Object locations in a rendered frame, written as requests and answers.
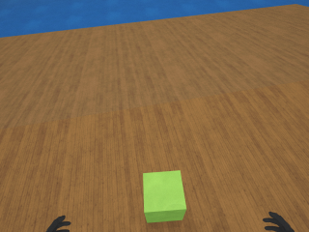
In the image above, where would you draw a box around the carton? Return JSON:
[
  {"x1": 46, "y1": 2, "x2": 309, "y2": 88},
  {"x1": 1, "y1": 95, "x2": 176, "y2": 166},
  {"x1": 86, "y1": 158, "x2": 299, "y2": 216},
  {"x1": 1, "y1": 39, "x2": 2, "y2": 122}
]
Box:
[{"x1": 143, "y1": 170, "x2": 186, "y2": 223}]

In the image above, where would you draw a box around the left robot hand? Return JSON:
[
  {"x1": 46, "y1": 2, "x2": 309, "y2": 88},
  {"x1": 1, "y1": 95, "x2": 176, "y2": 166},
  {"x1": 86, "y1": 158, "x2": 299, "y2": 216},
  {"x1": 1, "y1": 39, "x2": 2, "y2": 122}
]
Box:
[{"x1": 46, "y1": 215, "x2": 71, "y2": 232}]

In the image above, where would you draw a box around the right robot hand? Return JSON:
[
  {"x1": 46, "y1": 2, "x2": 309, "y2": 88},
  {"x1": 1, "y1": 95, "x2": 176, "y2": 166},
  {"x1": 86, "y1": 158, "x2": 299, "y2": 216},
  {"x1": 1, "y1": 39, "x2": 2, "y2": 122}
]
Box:
[{"x1": 263, "y1": 212, "x2": 294, "y2": 232}]

